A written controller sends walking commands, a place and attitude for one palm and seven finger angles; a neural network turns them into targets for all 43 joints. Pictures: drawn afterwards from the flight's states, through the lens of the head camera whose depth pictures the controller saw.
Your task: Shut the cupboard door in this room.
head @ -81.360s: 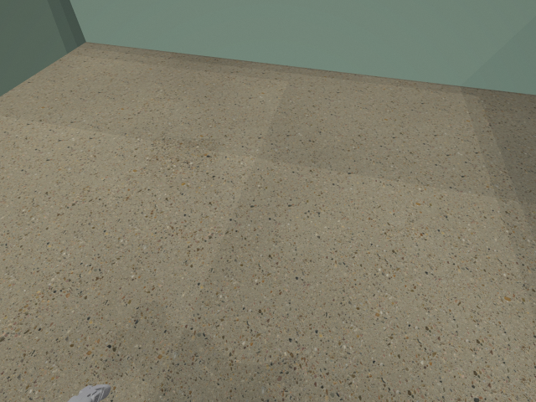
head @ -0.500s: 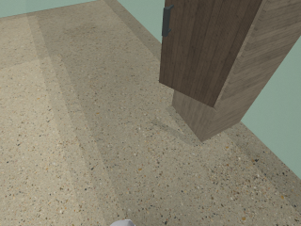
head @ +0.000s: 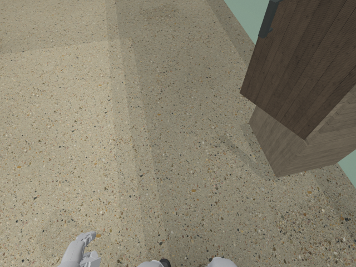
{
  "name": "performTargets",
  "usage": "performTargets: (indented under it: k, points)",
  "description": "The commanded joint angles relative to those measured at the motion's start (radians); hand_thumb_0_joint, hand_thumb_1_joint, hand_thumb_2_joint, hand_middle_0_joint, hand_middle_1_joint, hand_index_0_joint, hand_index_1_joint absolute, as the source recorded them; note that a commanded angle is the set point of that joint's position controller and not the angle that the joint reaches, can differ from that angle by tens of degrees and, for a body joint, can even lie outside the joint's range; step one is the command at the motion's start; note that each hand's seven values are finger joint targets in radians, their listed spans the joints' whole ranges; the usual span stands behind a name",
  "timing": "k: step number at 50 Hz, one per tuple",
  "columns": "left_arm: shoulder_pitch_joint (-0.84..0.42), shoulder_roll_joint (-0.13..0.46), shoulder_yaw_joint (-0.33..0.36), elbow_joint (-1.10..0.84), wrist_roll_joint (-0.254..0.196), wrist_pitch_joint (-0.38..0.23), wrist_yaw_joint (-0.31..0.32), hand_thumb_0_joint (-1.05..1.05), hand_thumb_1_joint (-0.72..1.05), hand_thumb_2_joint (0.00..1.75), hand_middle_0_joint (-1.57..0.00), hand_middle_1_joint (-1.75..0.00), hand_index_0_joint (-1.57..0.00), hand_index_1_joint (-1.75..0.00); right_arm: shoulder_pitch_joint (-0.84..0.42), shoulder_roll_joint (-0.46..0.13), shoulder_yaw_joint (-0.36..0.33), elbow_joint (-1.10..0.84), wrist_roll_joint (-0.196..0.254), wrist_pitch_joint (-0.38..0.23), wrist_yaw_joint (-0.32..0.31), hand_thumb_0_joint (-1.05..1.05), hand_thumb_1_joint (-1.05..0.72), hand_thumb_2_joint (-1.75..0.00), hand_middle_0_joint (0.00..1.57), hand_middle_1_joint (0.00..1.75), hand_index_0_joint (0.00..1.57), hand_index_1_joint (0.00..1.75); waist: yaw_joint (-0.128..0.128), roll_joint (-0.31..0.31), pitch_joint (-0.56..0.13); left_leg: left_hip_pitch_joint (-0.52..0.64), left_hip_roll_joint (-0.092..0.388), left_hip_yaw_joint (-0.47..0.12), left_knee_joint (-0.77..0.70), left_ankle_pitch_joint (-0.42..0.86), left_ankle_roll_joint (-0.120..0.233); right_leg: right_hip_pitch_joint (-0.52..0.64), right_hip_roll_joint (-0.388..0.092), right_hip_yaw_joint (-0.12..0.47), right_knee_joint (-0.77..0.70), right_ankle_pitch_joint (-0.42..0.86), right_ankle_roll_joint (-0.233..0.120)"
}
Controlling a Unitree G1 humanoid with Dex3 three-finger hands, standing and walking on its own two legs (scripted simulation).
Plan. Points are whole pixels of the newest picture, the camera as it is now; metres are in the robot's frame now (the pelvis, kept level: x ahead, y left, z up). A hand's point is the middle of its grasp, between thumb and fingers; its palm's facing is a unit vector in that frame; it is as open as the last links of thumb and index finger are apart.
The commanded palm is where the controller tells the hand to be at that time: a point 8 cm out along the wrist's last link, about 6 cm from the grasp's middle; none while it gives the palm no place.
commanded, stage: walk to a spot facing it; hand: left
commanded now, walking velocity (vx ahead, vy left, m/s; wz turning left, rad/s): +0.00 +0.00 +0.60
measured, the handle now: (271, 17) +0.87 -0.32 +0.06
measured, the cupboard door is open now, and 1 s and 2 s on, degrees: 27 27 27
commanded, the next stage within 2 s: turn to face it in 1.28 s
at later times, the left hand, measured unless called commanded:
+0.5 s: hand out of the picture -0.04 +0.19 -0.19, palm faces +0.39 -0.89 -0.25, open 7.4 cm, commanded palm none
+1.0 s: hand (73, 231) +0.22 +0.28 -0.15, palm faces +0.47 -0.84 -0.25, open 7.4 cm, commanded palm none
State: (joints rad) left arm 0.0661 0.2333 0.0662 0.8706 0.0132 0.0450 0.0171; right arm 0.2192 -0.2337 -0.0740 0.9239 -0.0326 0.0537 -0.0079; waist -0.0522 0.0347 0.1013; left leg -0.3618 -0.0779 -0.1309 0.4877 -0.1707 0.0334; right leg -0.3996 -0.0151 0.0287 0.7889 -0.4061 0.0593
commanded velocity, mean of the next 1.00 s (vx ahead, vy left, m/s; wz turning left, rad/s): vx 0.19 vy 0.00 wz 0.56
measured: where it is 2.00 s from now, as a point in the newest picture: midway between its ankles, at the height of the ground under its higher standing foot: (156, 231)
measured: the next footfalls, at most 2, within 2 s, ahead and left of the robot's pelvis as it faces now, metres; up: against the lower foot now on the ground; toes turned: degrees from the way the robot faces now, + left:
right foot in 0.06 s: +0.03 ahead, -0.14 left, +0.00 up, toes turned +4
left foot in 0.50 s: +0.01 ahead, +0.10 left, +0.00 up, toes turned +26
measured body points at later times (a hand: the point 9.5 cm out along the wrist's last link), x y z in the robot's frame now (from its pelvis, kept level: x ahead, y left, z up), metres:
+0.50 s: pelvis +0.02 -0.01 -0.02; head +0.07 +0.02 +0.43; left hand -0.06 +0.24 -0.17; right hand +0.22 -0.21 -0.15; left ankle -0.03 +0.09 -0.74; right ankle -0.01 -0.14 -0.74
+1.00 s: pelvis +0.18 +0.04 -0.02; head +0.24 +0.04 +0.43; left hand +0.19 +0.33 -0.13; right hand +0.26 -0.20 -0.18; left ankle -0.02 +0.08 -0.73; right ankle +0.31 -0.01 -0.74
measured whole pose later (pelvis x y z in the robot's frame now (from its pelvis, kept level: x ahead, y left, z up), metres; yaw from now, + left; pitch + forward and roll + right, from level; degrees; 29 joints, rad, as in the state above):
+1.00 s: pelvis +0.18 +0.04 -0.02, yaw +33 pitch +1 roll +1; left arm 0.07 0.21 0.05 0.84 0.02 -0.03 -0.03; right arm 0.40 -0.21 -0.05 1.02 -0.01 0.00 0.00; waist -0.06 0.04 0.09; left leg -0.07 -0.03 -0.11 0.60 -0.50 0.01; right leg -0.45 -0.05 -0.06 0.63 -0.20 -0.01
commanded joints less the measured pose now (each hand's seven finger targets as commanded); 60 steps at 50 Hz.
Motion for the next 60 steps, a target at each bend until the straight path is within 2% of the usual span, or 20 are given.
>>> performTargets:
  k: [1,2,3,4,5,8,13,20,23,24,25,26,31,44,47,48,49,50,55,60]
  points:
    - [0.172,0.104,0.032,-0.039,-0.001,-0.025,0.016,0.00,0.90,0.90,-0.20,-0.30,-0.20,-0.30,-0.034,-0.174,-0.051,-0.085,0.010,-0.010,-0.004,0.00,-0.90,-0.90,0.20,0.30,0.20,0.30,0.078,0.106,-0.192,-0.010,0.172,-0.261,-0.063,0.075,0.068,0.271,0.031,-0.030,-0.301,0.162,-0.017]
    - [0.202,0.162,0.041,-0.041,0.010,-0.034,0.021,0.00,0.90,0.90,-0.20,-0.30,-0.20,-0.30,-0.031,-0.136,-0.049,-0.091,0.020,-0.009,0.002,0.00,-0.90,-0.90,0.20,0.30,0.20,0.30,0.094,-0.025,-0.194,-0.126,0.100,-0.200,0.039,-0.080,0.014,0.377,-0.074,0.071,-0.445,0.145,-0.045]
    - [0.187,0.241,0.055,-0.053,0.023,-0.042,0.028,0.00,0.90,0.90,-0.20,-0.30,-0.20,-0.30,-0.007,-0.071,-0.045,-0.104,0.026,-0.012,0.004,0.00,-0.90,-0.90,0.20,0.30,0.20,0.30,0.090,-0.297,-0.174,-0.285,-0.037,-0.004,0.306,-0.320,-0.067,0.412,-0.358,0.392,-0.557,0.081,-0.158]
    - [0.143,0.230,0.042,-0.064,0.017,-0.038,0.031,0.00,0.90,0.90,-0.20,-0.30,-0.20,-0.30,-0.023,-0.119,-0.054,-0.103,0.008,-0.006,0.006,0.00,-0.90,-0.90,0.20,0.30,0.20,0.30,0.076,-0.253,-0.115,-0.249,-0.010,0.033,0.576,-0.426,-0.071,0.223,-0.465,0.410,-0.560,0.164,-0.230]
    - [0.067,0.196,0.028,-0.084,0.014,-0.032,0.030,0.00,0.90,0.90,-0.20,-0.30,-0.20,-0.30,0.015,-0.107,-0.054,-0.097,0.002,0.003,0.016,0.00,-0.90,-0.90,0.20,0.30,0.20,0.30,0.025,-0.158,-0.068,-0.219,0.017,0.014,0.711,-0.363,-0.062,0.113,-0.410,0.289,-0.549,0.116,-0.236]
    - [0.036,0.115,0.010,-0.092,0.007,-0.047,0.030,0.00,0.90,0.90,-0.20,-0.30,-0.20,-0.30,0.026,-0.096,-0.044,-0.071,0.007,0.012,0.028,0.00,-0.90,-0.90,0.20,0.30,0.20,0.30,-0.010,-0.196,-0.056,-0.251,0.068,0.073,0.789,-0.230,-0.093,0.202,-0.267,0.064,-0.437,0.506,-0.179]
    - [0.223,0.139,0.027,-0.047,0.009,-0.054,0.035,0.00,0.90,0.90,-0.20,-0.30,-0.20,-0.30,-0.091,-0.070,-0.019,-0.109,0.014,0.010,0.030,0.00,-0.90,-0.90,0.20,0.30,0.20,0.30,0.071,-0.212,-0.129,-0.257,0.077,0.146,0.617,-0.255,-0.104,0.440,-0.285,-0.025,-0.341,0.880,-0.164]
    - [0.285,0.177,0.049,-0.028,0.021,-0.052,0.023,0.00,0.90,0.90,-0.20,-0.30,-0.20,-0.30,-0.161,-0.048,0.003,-0.143,0.020,-0.007,0.037,0.00,-0.90,-0.90,0.20,0.30,0.20,0.30,0.104,-0.275,-0.130,-0.119,0.086,0.231,0.283,-0.295,-0.061,0.448,-0.337,-0.071,-0.317,0.770,-0.169]
    - [0.248,0.190,0.053,-0.022,0.012,-0.060,0.006,0.00,0.90,0.90,-0.20,-0.30,-0.20,-0.30,-0.033,-0.084,-0.003,-0.115,0.013,-0.031,0.037,0.00,-0.90,-0.90,0.20,0.30,0.20,0.30,0.029,-0.211,-0.177,0.165,0.059,0.269,0.016,-0.192,-0.022,0.309,-0.314,-0.160,-0.181,0.546,-0.118]
    - [0.235,0.162,0.049,-0.034,0.002,-0.058,-0.003,0.00,0.90,0.90,-0.20,-0.30,-0.20,-0.30,0.073,-0.163,-0.022,-0.087,0.007,-0.041,0.035,0.00,-0.90,-0.90,0.20,0.30,0.20,0.30,-0.035,-0.018,-0.218,0.399,0.151,0.111,-0.090,-0.140,0.028,0.097,-0.255,-0.227,0.040,0.350,-0.063]
    - [0.180,0.087,0.027,-0.091,0.001,-0.058,-0.018,0.00,0.90,0.90,-0.20,-0.30,-0.20,-0.30,0.175,-0.298,-0.058,-0.063,-0.005,-0.046,0.026,0.00,-0.90,-0.90,0.20,0.30,0.20,0.30,-0.090,0.322,-0.228,0.575,0.453,-0.338,-0.140,0.024,0.166,-0.277,-0.088,-0.243,0.330,-0.235,0.010]
    - [0.060,0.108,0.020,-0.137,0.013,-0.051,-0.015,0.00,0.90,0.90,-0.20,-0.30,-0.20,-0.30,0.245,-0.300,-0.058,-0.031,0.005,-0.041,0.017,0.00,-0.90,-0.90,0.20,0.30,0.20,0.30,-0.122,0.210,-0.189,0.556,0.508,-0.380,-0.169,0.067,0.236,-0.382,-0.098,-0.106,0.428,-0.250,-0.008]
    - [0.091,0.106,0.030,-0.066,0.015,-0.051,-0.035,0.00,0.90,0.90,-0.20,-0.30,-0.20,-0.30,0.050,-0.174,-0.009,-0.085,0.007,-0.075,-0.008,0.00,-0.90,-0.90,0.20,0.30,0.20,0.30,0.007,0.100,-0.031,0.284,0.320,-0.172,-0.219,0.042,0.149,-0.290,-0.120,-0.037,0.393,0.050,0.002]
    - [-0.057,0.073,0.016,-0.112,0.003,-0.068,-0.049,0.00,0.90,0.90,-0.20,-0.30,-0.20,-0.30,0.143,-0.156,-0.015,0.001,0.003,-0.097,-0.010,0.00,-0.90,-0.90,0.20,0.30,0.20,0.30,0.008,0.100,-0.007,0.273,0.264,-0.121,-0.202,0.208,0.146,-0.136,-0.051,-0.076,-0.084,0.211,0.001]
    - [0.140,0.108,0.031,-0.062,0.003,-0.082,-0.039,0.00,0.90,0.90,-0.20,-0.30,-0.20,-0.30,0.101,-0.165,-0.019,0.005,0.011,-0.094,-0.011,0.00,-0.90,-0.90,0.20,0.30,0.20,0.30,0.113,0.035,-0.081,0.137,0.231,-0.104,-0.023,0.289,0.102,0.235,-0.008,-0.077,-0.241,0.254,-0.029]
    - [0.297,0.162,0.048,-0.016,0.010,-0.094,-0.029,0.00,0.90,0.90,-0.20,-0.30,-0.20,-0.30,0.096,-0.138,-0.017,0.000,0.023,-0.101,-0.005,0.00,-0.90,-0.90,0.20,0.30,0.20,0.30,0.177,-0.074,-0.173,-0.011,0.164,-0.051,0.183,0.197,0.060,0.515,-0.101,0.018,-0.317,0.241,-0.057]
    - [0.415,0.276,0.076,0.004,0.025,-0.101,-0.014,0.00,0.90,0.90,-0.20,-0.30,-0.20,-0.30,0.173,-0.059,-0.005,-0.015,0.035,-0.108,-0.004,0.00,-0.90,-0.90,0.20,0.30,0.20,0.30,0.199,-0.380,-0.344,-0.179,-0.015,0.066,0.550,-0.336,-0.004,0.728,-0.433,0.402,-0.438,0.202,-0.162]
    - [0.408,0.262,0.065,0.007,0.009,-0.092,-0.008,0.00,0.90,0.90,-0.20,-0.30,-0.20,-0.30,0.162,-0.085,-0.011,-0.027,0.029,-0.096,-0.006,0.00,-0.90,-0.90,0.20,0.30,0.20,0.30,0.174,-0.364,-0.330,-0.217,0.012,0.053,0.771,-0.455,-0.002,0.627,-0.497,0.494,-0.503,0.223,-0.194]
    - [0.154,0.074,0.015,-0.042,0.010,-0.095,0.012,0.00,0.90,0.90,-0.20,-0.30,-0.20,-0.30,0.085,-0.025,-0.002,-0.011,0.017,-0.044,0.022,0.00,-0.90,-0.90,0.20,0.30,0.20,0.30,0.035,-0.145,-0.104,-0.192,0.144,0.088,0.815,-0.205,-0.046,0.229,-0.353,-0.021,-0.473,0.549,-0.157]
    - [0.193,0.073,0.014,-0.015,0.009,-0.098,0.013,0.00,0.90,0.90,-0.20,-0.30,-0.20,-0.30,0.059,0.003,0.007,-0.028,0.012,-0.016,0.038,0.00,-0.90,-0.90,0.20,0.30,0.20,0.30,0.020,-0.212,-0.119,-0.211,0.140,0.165,0.643,-0.145,-0.066,0.290,-0.316,-0.198,-0.450,0.779,-0.137]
